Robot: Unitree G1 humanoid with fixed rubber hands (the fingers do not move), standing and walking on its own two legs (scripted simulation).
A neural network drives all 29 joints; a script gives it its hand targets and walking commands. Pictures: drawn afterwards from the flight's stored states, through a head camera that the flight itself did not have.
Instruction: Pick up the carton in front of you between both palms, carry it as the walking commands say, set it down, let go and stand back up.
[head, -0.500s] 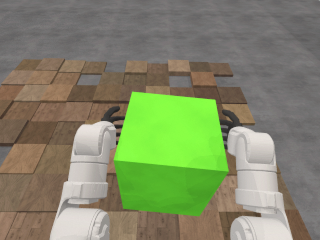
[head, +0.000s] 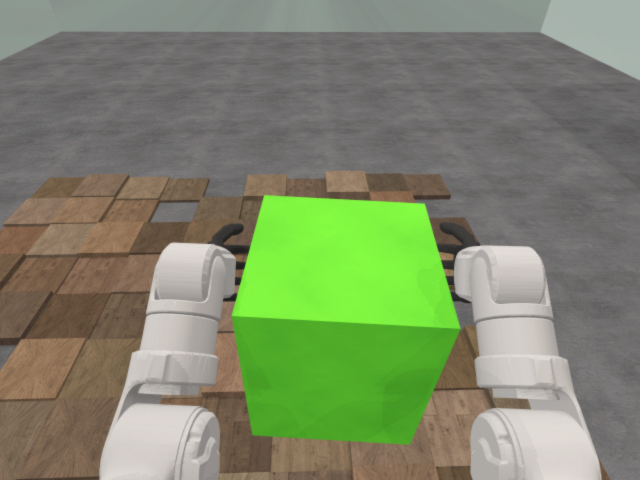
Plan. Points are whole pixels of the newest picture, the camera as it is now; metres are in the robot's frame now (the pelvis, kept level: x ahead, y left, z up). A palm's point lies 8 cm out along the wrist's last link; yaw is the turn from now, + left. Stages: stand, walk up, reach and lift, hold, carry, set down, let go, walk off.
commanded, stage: carry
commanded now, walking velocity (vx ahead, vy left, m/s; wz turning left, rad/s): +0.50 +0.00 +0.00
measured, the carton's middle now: (337, 320) +0.34 +0.00 +0.07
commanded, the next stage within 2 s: none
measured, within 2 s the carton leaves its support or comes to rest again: neither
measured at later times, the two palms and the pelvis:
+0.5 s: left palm (226, 195) +0.53 +0.18 +0.13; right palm (415, 200) +0.52 -0.12 +0.14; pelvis +0.16 +0.03 +0.01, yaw +1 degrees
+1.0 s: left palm (225, 119) +0.79 +0.23 +0.15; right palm (367, 113) +0.82 -0.07 +0.16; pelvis +0.44 +0.04 +0.01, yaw +2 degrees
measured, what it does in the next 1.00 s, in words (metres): walks ahead: right foot 0.03 m higher, then left foot 0.04 m lower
